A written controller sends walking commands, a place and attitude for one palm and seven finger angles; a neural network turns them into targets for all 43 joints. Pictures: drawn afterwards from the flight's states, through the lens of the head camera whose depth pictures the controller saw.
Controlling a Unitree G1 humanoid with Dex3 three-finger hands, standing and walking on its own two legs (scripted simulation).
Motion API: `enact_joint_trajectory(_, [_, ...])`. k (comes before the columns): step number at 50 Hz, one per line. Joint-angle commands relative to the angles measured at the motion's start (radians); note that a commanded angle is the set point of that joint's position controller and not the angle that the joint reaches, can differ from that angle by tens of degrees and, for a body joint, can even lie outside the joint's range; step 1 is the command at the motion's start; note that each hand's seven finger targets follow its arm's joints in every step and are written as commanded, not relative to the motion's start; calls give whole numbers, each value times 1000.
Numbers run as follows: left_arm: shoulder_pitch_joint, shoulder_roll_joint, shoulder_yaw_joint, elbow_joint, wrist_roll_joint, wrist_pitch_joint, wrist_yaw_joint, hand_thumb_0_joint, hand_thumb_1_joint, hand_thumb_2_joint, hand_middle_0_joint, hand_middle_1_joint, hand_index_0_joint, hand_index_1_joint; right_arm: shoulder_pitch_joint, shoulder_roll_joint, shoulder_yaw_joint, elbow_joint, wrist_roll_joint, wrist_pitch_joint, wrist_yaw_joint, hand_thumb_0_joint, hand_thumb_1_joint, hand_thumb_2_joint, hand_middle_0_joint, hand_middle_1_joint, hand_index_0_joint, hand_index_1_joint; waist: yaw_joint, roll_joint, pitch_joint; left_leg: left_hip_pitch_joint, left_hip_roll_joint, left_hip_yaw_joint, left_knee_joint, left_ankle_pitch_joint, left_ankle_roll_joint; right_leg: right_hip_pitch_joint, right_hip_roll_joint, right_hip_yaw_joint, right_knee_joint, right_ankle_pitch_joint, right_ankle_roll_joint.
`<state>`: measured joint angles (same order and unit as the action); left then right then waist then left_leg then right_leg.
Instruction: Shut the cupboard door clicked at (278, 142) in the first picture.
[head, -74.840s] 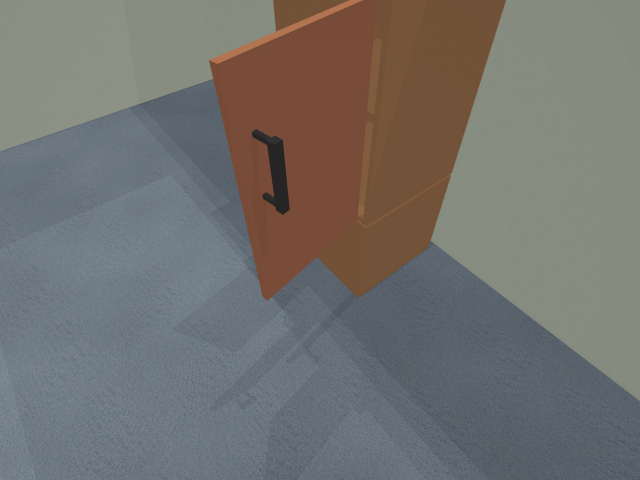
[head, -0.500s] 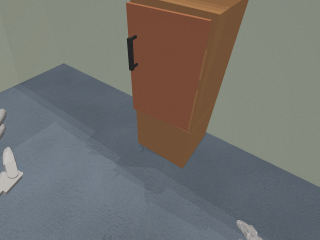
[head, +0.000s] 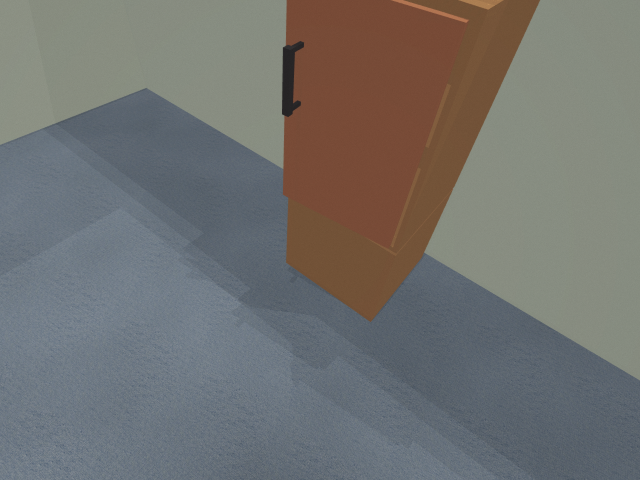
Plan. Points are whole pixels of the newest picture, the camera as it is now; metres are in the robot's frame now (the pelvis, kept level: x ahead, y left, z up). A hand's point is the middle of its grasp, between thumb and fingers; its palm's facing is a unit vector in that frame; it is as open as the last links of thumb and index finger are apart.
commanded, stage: let the arm hang, fingers relaxed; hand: left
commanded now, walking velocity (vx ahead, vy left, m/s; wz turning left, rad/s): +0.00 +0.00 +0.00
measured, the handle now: (293, 79) +0.90 +0.12 +0.05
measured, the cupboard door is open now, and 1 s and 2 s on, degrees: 6 6 6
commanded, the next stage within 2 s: look to check the result in 0.72 s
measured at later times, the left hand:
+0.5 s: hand out of the picture -0.04 +0.16 -0.17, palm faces +0.02 -0.99 -0.15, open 7.4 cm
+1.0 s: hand out of the picture -0.04 +0.17 -0.17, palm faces +0.01 -0.99 -0.17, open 7.4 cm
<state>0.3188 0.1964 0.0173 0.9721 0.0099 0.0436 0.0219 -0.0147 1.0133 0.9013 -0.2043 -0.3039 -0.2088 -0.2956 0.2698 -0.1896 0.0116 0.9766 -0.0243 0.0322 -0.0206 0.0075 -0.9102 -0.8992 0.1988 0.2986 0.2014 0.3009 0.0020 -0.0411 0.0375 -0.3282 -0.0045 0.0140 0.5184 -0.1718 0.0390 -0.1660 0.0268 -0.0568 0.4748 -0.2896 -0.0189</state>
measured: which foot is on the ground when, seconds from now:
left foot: down 0.00-1.00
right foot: down 0.00-1.00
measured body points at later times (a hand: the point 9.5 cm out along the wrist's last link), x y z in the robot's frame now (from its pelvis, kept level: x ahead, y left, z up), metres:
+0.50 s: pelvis +0.00 +0.01 +0.00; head -0.01 +0.01 +0.45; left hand -0.04 +0.21 -0.16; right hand -0.03 -0.20 -0.16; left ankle +0.07 +0.09 -0.74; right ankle -0.02 -0.11 -0.74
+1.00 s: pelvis +0.01 +0.01 +0.01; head +0.01 +0.01 +0.46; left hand -0.04 +0.22 -0.16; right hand -0.04 -0.20 -0.16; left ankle +0.07 +0.09 -0.74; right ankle -0.02 -0.11 -0.74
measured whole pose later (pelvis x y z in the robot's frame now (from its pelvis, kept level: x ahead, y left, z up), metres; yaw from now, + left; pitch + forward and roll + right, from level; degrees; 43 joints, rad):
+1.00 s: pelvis +0.01 +0.01 +0.01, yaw -2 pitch -1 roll -1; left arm 0.38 0.12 0.00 1.15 0.01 0.00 0.04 0.00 0.91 0.90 -0.19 -0.30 -0.20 -0.29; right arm 0.35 -0.13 -0.01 1.12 -0.01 0.02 -0.04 0.00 -0.91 -0.90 0.20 0.30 0.20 0.30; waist -0.01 0.01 0.02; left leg -0.26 -0.02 0.06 0.43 -0.15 0.05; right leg -0.13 0.01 -0.01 0.42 -0.27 0.00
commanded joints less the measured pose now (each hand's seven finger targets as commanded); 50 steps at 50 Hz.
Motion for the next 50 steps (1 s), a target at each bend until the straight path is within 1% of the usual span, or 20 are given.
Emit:
enact_joint_trajectory(1, [77, 81, 11, 37, 4, -40, -5, 0, 900, 900, -200, -300, -200, -300, 20, -116, -32, -12, 6, -32, -18, 0, -900, -900, 200, 300, 200, 300, 1, 170, -32, 85, 116, -153, -200, -99, 14, -28, -97, 111, -132, 25, -42])
enact_joint_trajectory(2, [80, 81, 7, 58, 4, -41, -5, 0, 900, 900, -200, -300, -200, -300, 30, -113, -32, 4, 8, -31, -19, 0, -900, -900, 200, 300, 200, 300, 0, 155, -20, 85, 116, -150, -205, -107, 13, -31, -98, 113, -140, 25, -42])
enact_joint_trajectory(3, [89, 82, 5, 74, 4, -44, -3, 0, 900, 900, -200, -300, -200, -300, 42, -120, -35, 13, 12, -29, -20, 0, -900, -900, 200, 300, 200, 300, -1, 104, -13, 91, 118, -148, -201, -97, 14, -34, -97, 112, -150, 21, -41])
enact_joint_trajectory(4, [96, 68, 1, 95, 3, -45, -2, 0, 900, 900, -200, -300, -200, -300, 54, -106, -35, 29, 12, -30, -21, 0, -900, -900, 200, 300, 200, 300, -3, 81, -4, 95, 117, -143, -202, -97, 15, -39, -104, 115, -159, 17, -42])
enact_joint_trajectory(6, [112, 56, -4, 125, 1, -47, 1, 0, 900, 900, -200, -300, -200, -300, 78, -95, -33, 55, 13, -28, -22, 0, -900, -900, 200, 300, 200, 300, -9, 54, 9, 112, 111, -131, -201, -94, 12, -57, -105, 120, -169, 6, -42])
enact_joint_trajectory(8, [126, 57, -6, 143, 2, -47, 5, 0, 900, 900, -200, -300, -200, -300, 92, -96, -33, 72, 16, -27, -23, 0, -900, -900, 200, 300, 200, 300, -8, 38, 26, 116, 113, -123, -200, -88, 14, -72, -105, 120, -174, -7, -42])
enact_joint_trajectory(11, [147, 32, -9, 167, 2, -44, 10, 0, 900, 900, -200, -300, -200, -300, 115, -72, -31, 98, 13, -22, -24, 0, -900, -900, 200, 300, 200, 300, -11, 21, 63, 100, 111, -126, -219, -145, 14, -100, -100, 123, -172, -52, -40])
enact_joint_trajectory(13, [165, 33, -8, 175, 3, -44, 12, 0, 900, 900, -200, -300, -200, -300, 121, -73, -31, 105, 14, -23, -24, 0, -900, -900, 200, 300, 200, 300, -6, 28, 62, 95, 111, -126, -222, -153, 17, -101, -99, 122, -167, -50, -39])
enact_joint_trajectory(15, [175, 18, -8, 181, 3, -45, 14, 0, 900, 900, -200, -300, -200, -300, 131, -51, -29, 116, 11, -23, -23, 0, -900, -900, 200, 300, 200, 300, -7, 3, 60, 94, 105, -113, -215, -139, 16, -101, -102, 125, -167, -51, -38])
enact_joint_trajectory(16, [176, 11, -9, 182, 3, -45, 15, 0, 900, 900, -200, -300, -200, -300, 134, -46, -29, 120, 11, -23, -23, 0, -900, -900, 200, 300, 200, 300, -8, 11, 72, 96, 101, -105, -208, -128, 14, -113, -104, 129, -171, -56, -39])
enact_joint_trajectory(17, [179, 9, -9, 184, 2, -47, 16, 0, 900, 900, -200, -300, -200, -300, 137, -43, -27, 122, 12, -24, -23, 0, -900, -900, 200, 300, 200, 300, -9, -2, 70, 103, 100, -103, -203, -109, 14, -117, -105, 131, -171, -47, -39])
enact_joint_trajectory(20, [178, 0, -10, 182, 2, -50, 20, 0, 900, 900, -200, -300, -200, -300, 146, -25, -24, 130, 12, -26, -23, 0, -900, -900, 200, 300, 200, 300, -12, 18, 79, 108, 97, -94, -192, -74, 13, -122, -108, 136, -169, -29, -38])
enact_joint_trajectory(23, [184, -1, -8, 181, 4, -50, 22, 0, 900, 900, -200, -300, -200, -300, 147, -22, -26, 131, 14, -25, -23, 0, -900, -900, 200, 300, 200, 300, -8, 37, 107, 99, 95, -90, -193, -86, 11, -140, -105, 132, -172, -38, -37])
enact_joint_trajectory(28, [179, -12, -4, 172, 5, -48, 23, 0, 900, 900, -200, -300, -200, -300, 153, -11, -28, 127, 12, -24, -24, 0, -900, -900, 200, 300, 200, 300, -8, 45, 127, 80, 93, -96, -198, -122, 10, -154, -99, 130, -170, -58, -37])
enact_joint_trajectory(34, [169, -19, 2, 164, 5, -48, 20, 0, 900, 900, -200, -300, -200, -300, 159, -8, -30, 121, 9, -27, -26, 0, -900, -900, 200, 300, 200, 300, -11, 71, 97, 71, 97, -108, -209, -142, 11, -127, -96, 125, -156, -35, -36])
enact_joint_trajectory(39, [166, -19, 1, 164, 4, -51, 20, 0, 900, 900, -200, -300, -200, -300, 155, -14, -31, 117, 10, -28, -26, 0, -900, -900, 200, 300, 200, 300, -10, 42, 83, 84, 97, -102, -197, -112, 11, -118, -101, 129, -164, -23, -36])
enact_joint_trajectory(41, [159, -16, 2, 163, 3, -50, 20, 0, 900, 900, -200, -300, -200, -300, 158, -17, -30, 119, 10, -29, -27, 0, -900, -900, 200, 300, 200, 300, -14, 60, 80, 90, 99, -106, -204, -117, 11, -117, -98, 130, -162, -22, -36])
enact_joint_trajectory(43, [166, -9, 3, 164, 4, -52, 20, 0, 900, 900, -200, -300, -200, -300, 149, -28, -32, 117, 13, -30, -27, 0, -900, -900, 200, 300, 200, 300, -10, 54, 61, 112, 103, -106, -200, -93, 14, -109, -97, 128, -159, 1, -36])
enact_joint_trajectory(47, [158, -5, 2, 168, 3, -49, 19, 0, 900, 900, -200, -300, -200, -300, 145, -33, -30, 121, 12, -31, -28, 0, -900, -900, 200, 300, 200, 300, -12, 56, 73, 107, 109, -114, -219, -116, 14, -105, -96, 124, -157, -1, -33])
enact_joint_trajectory(50, [156, 0, 0, 172, 4, -50, 19, 0, 900, 900, -200, -300, -200, -300, 139, -35, -31, 122, 12, -30, -26, 0, -900, -900, 200, 300, 200, 300, -10, 33, 85, 108, 106, -105, -213, -102, 14, -107, -101, 124, -163, -1, -31])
